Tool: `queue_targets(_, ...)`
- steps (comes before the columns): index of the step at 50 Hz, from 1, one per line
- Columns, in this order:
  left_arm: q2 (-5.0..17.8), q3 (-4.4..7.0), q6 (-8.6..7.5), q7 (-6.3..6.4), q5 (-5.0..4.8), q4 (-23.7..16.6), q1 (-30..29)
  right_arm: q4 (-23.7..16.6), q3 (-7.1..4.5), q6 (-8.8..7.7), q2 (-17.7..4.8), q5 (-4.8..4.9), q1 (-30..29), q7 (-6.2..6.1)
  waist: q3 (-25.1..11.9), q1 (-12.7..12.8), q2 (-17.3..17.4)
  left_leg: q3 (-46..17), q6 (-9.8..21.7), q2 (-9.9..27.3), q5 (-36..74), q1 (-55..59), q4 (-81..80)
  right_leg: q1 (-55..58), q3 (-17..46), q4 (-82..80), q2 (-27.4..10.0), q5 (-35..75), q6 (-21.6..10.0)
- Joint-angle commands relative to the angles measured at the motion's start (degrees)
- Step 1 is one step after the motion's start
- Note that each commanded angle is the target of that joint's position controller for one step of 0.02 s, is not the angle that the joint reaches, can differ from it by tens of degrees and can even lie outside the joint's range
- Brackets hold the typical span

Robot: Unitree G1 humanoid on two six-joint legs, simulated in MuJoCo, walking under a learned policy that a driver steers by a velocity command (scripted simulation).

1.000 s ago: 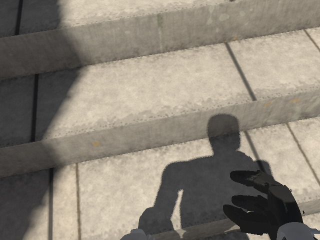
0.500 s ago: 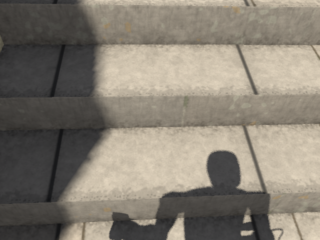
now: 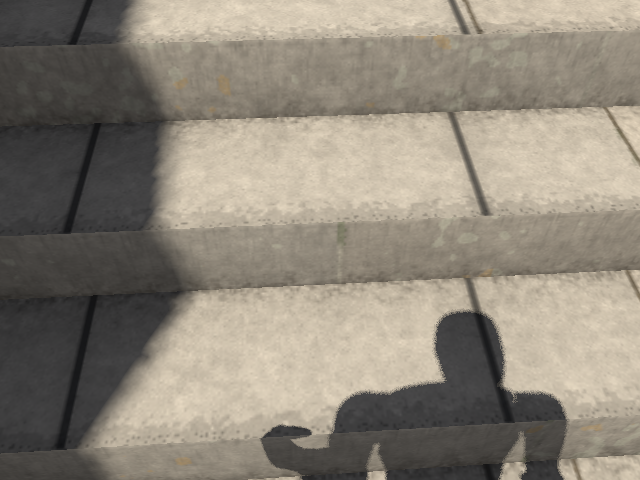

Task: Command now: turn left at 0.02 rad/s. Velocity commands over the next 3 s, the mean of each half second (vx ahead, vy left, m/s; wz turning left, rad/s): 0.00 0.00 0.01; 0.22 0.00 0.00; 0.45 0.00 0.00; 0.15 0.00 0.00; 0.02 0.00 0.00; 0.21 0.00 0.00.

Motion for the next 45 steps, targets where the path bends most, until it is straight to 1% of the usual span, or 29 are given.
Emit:
queue_targets(1, 4.79, 1.76, -0.77, 0.04, 0.02, -4.43, -2.00, -3.08, -0.85, -0.85, -3.95, -0.03, -0.56, -0.54, -4.04, 1.06, -1.40, 0.30, -0.21, 2.27, 7.69, -11.97, -5.96, 16.58, 6.33, -3.52, -5.52, 23.09, -1.78)
queue_targets(5, 4.61, 1.98, -0.65, 0.03, 0.13, -4.35, -2.54, -2.71, -0.80, -0.75, -3.70, -0.15, -0.15, -0.79, -3.55, 0.82, -1.38, 0.56, -0.38, 2.53, 7.95, -11.35, -6.25, 15.77, 6.04, -3.74, -4.86, 22.12, -1.72)
queue_targets(9, 4.69, 2.10, -0.63, 0.13, 0.19, -3.95, -2.77, -2.59, -0.73, -0.64, -3.41, -0.30, -0.21, -0.77, -3.07, 0.63, -1.16, 0.66, -0.40, 2.63, 8.06, -10.40, -6.68, 14.39, 5.71, -4.16, -4.21, 20.11, -1.66)
queue_targets(20, 5.08, 1.86, -0.61, 0.70, 0.08, -1.42, -1.31, -1.96, -0.72, -0.28, -2.71, -0.81, -1.15, 0.00, -2.00, 0.30, -0.14, 0.78, -0.27, 2.71, 7.39, -8.00, -7.90, 11.45, 5.26, -6.34, -3.27, 14.29, -1.43)
queue_targets(29, 5.64, 1.52, -0.37, 1.12, 0.02, 1.08, 0.94, -0.47, -0.86, -0.05, -2.87, -1.07, -1.43, 0.54, -1.52, 0.50, 0.30, 1.00, 0.18, 2.65, 7.92, -7.17, -8.95, 11.52, 4.63, -7.70, -2.75, 13.46, -1.39)
queue_targets(30, 5.32, 1.33, -0.22, 1.13, -0.10, 1.79, 1.82, 0.39, -0.80, 0.12, -2.55, -1.01, -0.17, 0.63, -1.06, 0.43, 0.18, 1.01, 0.27, 2.68, 5.01, -6.97, -9.65, 11.02, 5.11, -9.18, -3.05, 7.58, -1.46)
queue_targets(31, 6.38, 1.71, 0.00, 1.43, 0.12, 2.40, 3.15, 1.00, -0.99, 0.36, -2.97, -1.27, 0.70, 0.57, 0.61, 0.97, -0.21, 1.32, 0.82, 2.23, 0.82, -7.82, -9.66, 10.08, 5.99, -11.44, -3.50, -2.04, -2.23)
queue_targets(32, 9.58, 2.92, 0.29, 2.21, 0.87, 3.18, 5.40, 1.11, -1.66, 0.54, -4.56, -2.01, 1.37, 0.17, 2.01, 2.00, -1.67, 2.40, 1.70, 0.98, -5.57, -9.63, -8.03, 9.81, 8.30, -14.35, -5.02, -12.65, -4.57)
queue_targets(33, 11.82, 3.75, 0.53, 3.14, 1.49, 4.38, 8.29, 1.10, -2.29, 0.58, -5.53, -2.85, 2.21, -0.48, 2.62, 2.88, -3.51, 3.54, 1.91, 0.37, -9.84, -11.67, -5.12, 10.44, 13.86, -18.17, -8.71, -21.59, -7.94)
queue_targets(34, 12.81, 4.22, 0.50, 4.45, 1.68, 5.95, 12.28, 0.83, -2.51, 0.52, -5.17, -3.49, 2.02, -1.12, 2.68, 4.29, -5.37, 4.13, 1.95, 0.71, -9.18, -15.72, -0.68, 13.74, 21.59, -21.68, -13.72, -27.52, -11.80)
queue_targets(35, 13.55, 4.49, 0.61, 6.12, 1.32, 7.27, 15.47, 0.31, -2.53, 0.22, -4.50, -4.16, 0.82, -1.86, 2.37, 5.87, -7.12, 5.12, 2.08, 1.86, -6.02, -17.49, 4.38, 15.15, 29.25, -24.71, -18.76, -30.62, -15.45)
queue_targets(36, 13.74, 4.35, 0.45, 7.57, 1.02, 6.76, 14.29, 0.04, -2.61, -0.40, -4.24, -4.48, 0.16, -2.62, 3.29, 5.74, -7.71, 5.45, 2.86, 4.05, -2.30, -16.39, 11.63, 10.77, 32.97, -27.09, -22.24, -29.30, -17.45)
queue_targets(37, 12.68, 3.87, -0.06, 8.69, 0.96, 5.61, 11.03, -1.02, -2.63, -1.23, -3.69, -4.53, -0.81, -3.13, 3.35, 4.56, -8.30, 6.17, 4.06, 4.72, -4.21, -13.59, 17.34, 5.32, 31.53, -29.37, -22.56, -26.27, -17.25)
queue_targets(38, 11.46, 3.35, -0.79, 9.60, 0.91, 4.15, 6.09, -2.14, -2.32, -1.68, -2.35, -4.84, -0.52, -3.14, 2.86, 2.14, -8.17, 7.60, 5.01, 5.08, -7.37, -8.40, 17.63, 0.87, 25.57, -30.00, -19.99, -21.72, -14.77)
queue_targets(39, 10.93, 3.00, -1.15, 10.23, 0.94, 3.41, 1.78, -2.05, -2.01, -1.49, -1.08, -5.24, 2.08, -2.47, 1.90, -0.29, -7.01, 8.78, 5.50, 4.75, -7.98, -1.86, 13.69, -1.65, 19.35, -29.42, -16.34, -16.43, -12.32)
queue_targets(40, 11.27, 3.00, -0.83, 10.60, 0.82, 3.49, -0.47, -0.47, -1.95, -1.29, -0.77, -5.19, 6.11, -1.35, 1.68, -2.15, -5.11, 10.00, 5.31, 3.77, -5.44, 3.34, 6.57, -1.78, 14.38, -27.44, -13.09, -12.94, -11.16)
queue_targets(41, 12.36, 3.29, 0.20, 10.53, 0.76, 3.68, -1.47, 1.92, -1.76, -1.70, -0.62, -4.73, 9.29, -0.17, 2.68, -2.84, -3.18, 12.02, 5.13, 2.29, 2.30, 7.16, -2.68, -1.60, 10.50, -24.36, -10.45, -12.97, -11.45)
queue_targets(42, 14.02, 3.65, 1.60, 9.73, 1.54, 4.32, -0.29, 3.57, -1.28, -2.63, 0.10, -4.27, 10.21, 0.61, 4.27, -2.06, -1.76, 14.00, 4.83, 0.40, 8.33, 9.75, -10.71, -1.50, 8.59, -21.25, -9.12, -12.01, -13.09)
queue_targets(43, 14.79, 3.80, 2.83, 8.17, 3.33, 6.49, 3.02, 4.31, -0.95, -3.83, -0.17, -4.38, 13.13, 0.34, 2.71, -2.49, -1.82, 11.88, 5.11, 0.79, 13.82, 16.72, -12.63, -3.71, 9.98, -16.72, -10.16, -3.31, -14.75)
queue_targets(44, 12.09, 3.23, 3.29, 6.35, 4.25, 8.33, 5.62, 5.82, -1.38, -4.95, -1.73, -4.44, 18.48, -0.08, 0.66, -4.03, 0.41, 8.77, 6.68, 3.45, 15.91, 21.40, -15.44, -4.88, 6.99, -5.83, -8.49, 4.29, -14.42)
queue_targets(45, 6.97, 2.38, 3.28, 4.28, 4.42, 9.33, 8.45, 9.49, -2.88, -5.47, -8.59, -5.46, 30.31, -1.21, -2.23, -5.51, 11.17, -8.93, 16.78, 15.22, 32.28, 30.79, -17.56, -17.30, 1.47, 18.54, -1.36, 1.66, -9.45)
Next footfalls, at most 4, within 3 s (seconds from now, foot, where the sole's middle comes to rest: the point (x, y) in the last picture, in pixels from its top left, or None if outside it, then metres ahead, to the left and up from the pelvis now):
1.20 right None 0.30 -0.06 -0.60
1.68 left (222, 365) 0.59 0.17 -0.43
2.08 right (358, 352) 0.61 -0.06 -0.43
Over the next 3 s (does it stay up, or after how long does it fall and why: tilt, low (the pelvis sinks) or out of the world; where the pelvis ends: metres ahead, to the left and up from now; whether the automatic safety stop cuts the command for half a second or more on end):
stays up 0.62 0.07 0.34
